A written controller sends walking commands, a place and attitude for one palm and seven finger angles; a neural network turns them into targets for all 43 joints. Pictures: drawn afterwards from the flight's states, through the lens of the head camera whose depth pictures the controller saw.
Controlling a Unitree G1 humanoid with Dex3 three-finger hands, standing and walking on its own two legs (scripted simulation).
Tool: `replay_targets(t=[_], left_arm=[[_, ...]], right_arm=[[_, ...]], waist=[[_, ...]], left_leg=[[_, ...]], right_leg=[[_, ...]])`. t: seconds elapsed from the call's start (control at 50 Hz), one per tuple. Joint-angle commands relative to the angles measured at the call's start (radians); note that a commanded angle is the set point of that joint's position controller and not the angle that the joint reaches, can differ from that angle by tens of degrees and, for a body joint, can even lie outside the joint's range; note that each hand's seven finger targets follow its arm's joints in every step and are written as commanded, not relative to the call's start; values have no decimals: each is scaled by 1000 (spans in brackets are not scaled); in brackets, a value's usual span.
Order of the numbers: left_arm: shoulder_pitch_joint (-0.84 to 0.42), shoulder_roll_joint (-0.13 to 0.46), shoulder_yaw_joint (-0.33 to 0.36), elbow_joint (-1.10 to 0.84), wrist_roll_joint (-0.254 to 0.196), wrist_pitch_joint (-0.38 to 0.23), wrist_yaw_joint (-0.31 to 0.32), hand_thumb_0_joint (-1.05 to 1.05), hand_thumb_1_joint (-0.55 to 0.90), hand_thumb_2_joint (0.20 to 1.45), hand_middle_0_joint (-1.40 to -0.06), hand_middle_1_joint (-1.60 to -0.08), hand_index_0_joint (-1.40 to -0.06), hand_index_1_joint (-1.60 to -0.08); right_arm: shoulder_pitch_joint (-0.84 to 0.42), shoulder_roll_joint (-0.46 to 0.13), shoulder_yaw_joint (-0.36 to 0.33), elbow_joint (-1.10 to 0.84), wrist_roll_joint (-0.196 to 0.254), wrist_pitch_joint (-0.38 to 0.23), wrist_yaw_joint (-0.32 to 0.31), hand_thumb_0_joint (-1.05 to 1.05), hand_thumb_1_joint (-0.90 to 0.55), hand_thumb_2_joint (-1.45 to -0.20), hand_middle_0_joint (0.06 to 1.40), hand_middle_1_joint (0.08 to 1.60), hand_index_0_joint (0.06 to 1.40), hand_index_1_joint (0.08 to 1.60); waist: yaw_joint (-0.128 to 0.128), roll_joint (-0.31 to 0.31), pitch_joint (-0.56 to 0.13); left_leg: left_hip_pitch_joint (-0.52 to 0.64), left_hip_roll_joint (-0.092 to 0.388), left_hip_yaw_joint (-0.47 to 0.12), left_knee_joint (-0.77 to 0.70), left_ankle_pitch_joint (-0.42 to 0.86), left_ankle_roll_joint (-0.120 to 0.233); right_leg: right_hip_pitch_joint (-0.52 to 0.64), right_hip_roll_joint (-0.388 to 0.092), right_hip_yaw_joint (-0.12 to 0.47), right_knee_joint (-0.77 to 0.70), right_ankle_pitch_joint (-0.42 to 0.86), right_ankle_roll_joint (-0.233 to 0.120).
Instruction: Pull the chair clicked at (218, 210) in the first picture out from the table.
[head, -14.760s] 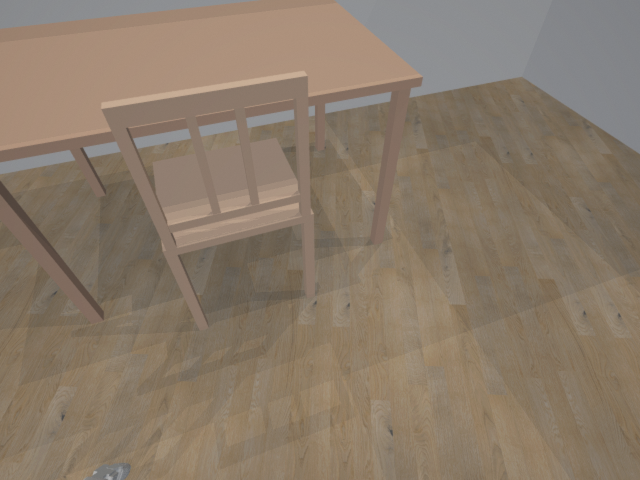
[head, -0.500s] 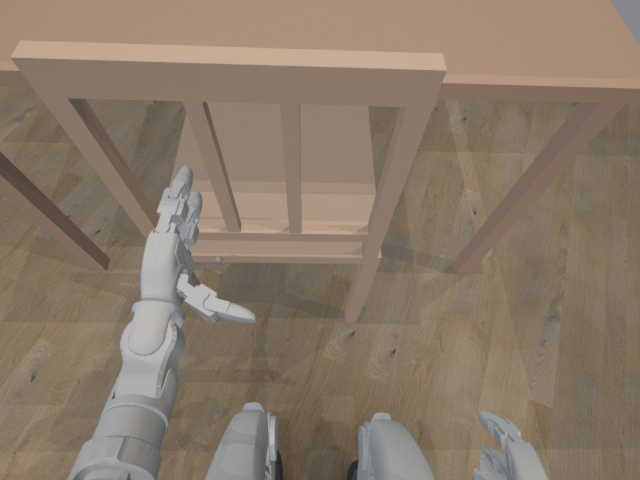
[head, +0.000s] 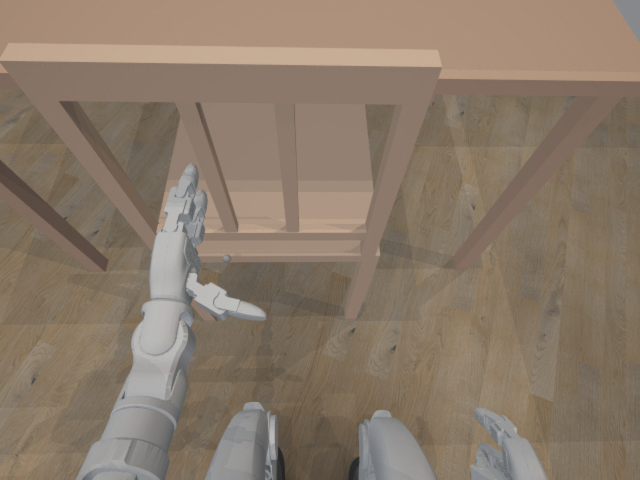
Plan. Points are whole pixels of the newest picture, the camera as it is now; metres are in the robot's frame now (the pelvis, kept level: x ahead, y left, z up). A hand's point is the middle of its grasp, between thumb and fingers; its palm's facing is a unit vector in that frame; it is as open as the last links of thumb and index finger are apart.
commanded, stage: aim the fingers beside a spindle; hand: left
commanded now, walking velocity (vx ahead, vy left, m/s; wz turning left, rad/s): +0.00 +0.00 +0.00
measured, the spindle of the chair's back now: (214, 177) +0.50 +0.15 +0.01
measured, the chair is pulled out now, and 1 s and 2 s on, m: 0.00 0.00 0.00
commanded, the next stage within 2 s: push the fingers through the gap in 1.42 s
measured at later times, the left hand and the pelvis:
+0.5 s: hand (221, 262) +0.37 +0.12 +0.01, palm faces +0.01 -1.00 -0.05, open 16.9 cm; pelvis +0.00 -0.01 +0.00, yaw +0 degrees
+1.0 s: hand (209, 266) +0.36 +0.13 +0.03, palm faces +0.02 -1.00 -0.04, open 16.9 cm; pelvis +0.00 -0.01 +0.00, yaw +0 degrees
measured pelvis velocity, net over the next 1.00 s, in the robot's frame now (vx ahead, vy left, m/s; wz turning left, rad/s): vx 0.00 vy -0.01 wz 0.00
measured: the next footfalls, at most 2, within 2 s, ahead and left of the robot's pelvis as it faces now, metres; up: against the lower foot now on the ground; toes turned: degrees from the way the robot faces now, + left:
none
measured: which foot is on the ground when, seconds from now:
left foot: down 0.00-1.00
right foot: down 0.00-1.00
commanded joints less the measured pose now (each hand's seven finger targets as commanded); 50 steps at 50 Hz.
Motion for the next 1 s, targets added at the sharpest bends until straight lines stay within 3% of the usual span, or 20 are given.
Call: replay_targets(t=[0.0,0.06,0.12,0.24,0.32,0.36,0.38,0.42,0.52,0.54,0.58,0.62,0.68,0.72,0.76,0.82,0.86,0.88,0.92,0.98], left_arm=[[-130,106,39,-194,-12,-63,2,0,-500,300,-60,-80,-60,-80],[-138,77,12,-135,-16,-55,-18,0,-500,300,-60,-80,-60,-80],[-242,35,-47,-151,-26,-71,-40,0,-500,300,-60,-80,-60,-80],[-249,162,65,-266,-23,-122,-19,0,-500,300,-60,-80,-60,-80],[-198,147,67,-167,-9,-88,-6,0,-500,300,-60,-80,-60,-80],[-133,139,79,-110,-16,-62,-14,0,-500,300,-60,-80,-60,-80],[-125,130,75,-80,-19,-50,-22,0,-500,300,-60,-80,-60,-80],[-140,116,64,-57,-31,-40,-40,0,-500,300,-60,-80,-60,-80],[-242,161,76,-249,-59,-106,-63,0,-500,300,-60,-80,-60,-80],[-232,177,87,-296,-60,-123,-64,0,-500,300,-60,-80,-60,-80],[-206,144,51,-321,-59,-133,-63,0,-500,300,-60,-80,-60,-80],[-189,134,35,-274,-49,-119,-60,0,-500,300,-60,-80,-60,-80],[-172,92,9,-110,-34,-71,-65,0,-500,300,-60,-80,-60,-80],[-185,85,11,-52,-31,-49,-69,0,-500,300,-60,-80,-60,-80],[-183,106,42,-73,-37,-49,-68,0,-500,300,-60,-80,-60,-80],[-168,188,122,-209,-52,-85,-50,0,-500,300,-60,-80,-60,-80],[-190,187,110,-327,-52,-116,-36,0,-500,300,-60,-80,-60,-80],[-167,198,120,-355,-52,-126,-28,0,-500,300,-60,-80,-60,-80],[-157,182,96,-328,-41,-124,-23,0,-500,300,-60,-80,-60,-80],[-161,84,1,-179,-27,-83,-46,0,-500,300,-60,-80,-60,-80]], right_arm=[[47,-145,-51,-118,5,-27,-3,0,-900,-900,200,300,200,300],[49,-150,-52,-109,10,-25,-5,0,-900,-900,200,300,200,300],[45,-151,-52,-102,12,-34,-13,0,-900,-900,200,300,200,300],[53,-149,-56,-94,1,-51,-22,0,-900,-900,200,300,200,300],[54,-146,-52,-85,0,-42,-15,0,-900,-900,200,300,200,300],[49,-147,-51,-96,5,-34,-10,0,-900,-900,200,300,200,300],[48,-149,-51,-100,8,-30,-10,0,-900,-900,200,300,200,300],[46,-151,-49,-105,13,-28,-11,0,-900,-900,200,300,200,300],[41,-149,-54,-114,11,-49,-22,0,-900,-900,200,300,200,300],[44,-146,-57,-112,9,-55,-24,0,-900,-900,200,300,200,300],[46,-140,-55,-105,7,-65,-24,0,-900,-900,200,300,200,300],[55,-145,-56,-89,7,-68,-24,0,-900,-900,200,300,200,300],[54,-153,-54,-69,11,-57,-19,0,-900,-900,200,300,200,300],[53,-158,-53,-71,13,-52,-19,0,-900,-900,200,300,200,300],[43,-159,-54,-90,13,-49,-17,0,-900,-900,200,300,200,300],[35,-153,-56,-119,7,-51,-19,0,-900,-900,200,300,200,300],[39,-138,-54,-126,4,-57,-16,0,-900,-900,200,300,200,300],[41,-138,-54,-123,2,-60,-16,0,-900,-900,200,300,200,300],[45,-140,-51,-114,2,-61,-14,0,-900,-900,200,300,200,300],[45,-148,-50,-88,7,-57,-13,0,-900,-900,200,300,200,300]], waist=[[9,-32,-424],[-14,-73,-342],[-45,-51,-312],[9,40,-473],[-1,2,-421],[9,-36,-385],[1,-74,-364],[-9,-85,-338],[-4,-25,-445],[11,23,-490],[2,35,-492],[-14,27,-438],[-37,-53,-316],[-36,-61,-285],[-10,-43,-328],[34,-5,-455],[39,61,-518],[40,55,-533],[13,17,-486],[-33,-29,-348]], left_leg=[[345,-29,-54,-152,337,0],[297,-29,-54,-148,272,4],[290,-31,-56,-135,225,9],[383,-33,-58,-130,343,2],[334,-33,-53,-130,329,3],[274,-38,-39,-135,282,3],[254,-38,-37,-136,270,5],[226,-39,-34,-132,243,8],[287,-37,-34,-119,298,13],[325,-39,-34,-123,331,9],[371,-35,-42,-129,369,8],[365,-30,-51,-129,358,7],[273,-32,-51,-127,248,7],[241,-37,-48,-123,212,10],[248,-40,-46,-128,212,7],[299,-40,-40,-127,303,6],[383,-38,-43,-139,383,3],[408,-34,-47,-141,410,2],[388,-28,-56,-142,388,4],[308,-28,-56,-135,268,5]], right_leg=[[238,22,35,-182,388,-6],[201,23,33,-196,337,-5],[155,20,37,-207,285,-4],[221,17,49,-176,378,-12],[220,20,44,-175,386,-7],[251,19,54,-190,371,-4],[252,19,55,-196,371,-2],[249,19,62,-207,350,0],[291,16,77,-194,409,-1],[304,15,81,-190,434,-4],[286,16,66,-187,452,-4],[242,19,54,-189,423,-5],[184,19,49,-207,328,0],[162,18,50,-210,288,-2],[178,16,50,-202,280,-6],[270,16,62,-180,379,-9],[292,15,60,-173,445,-11],[295,17,56,-171,460,-10],[268,22,46,-174,433,-7],[181,24,39,-195,328,-2]])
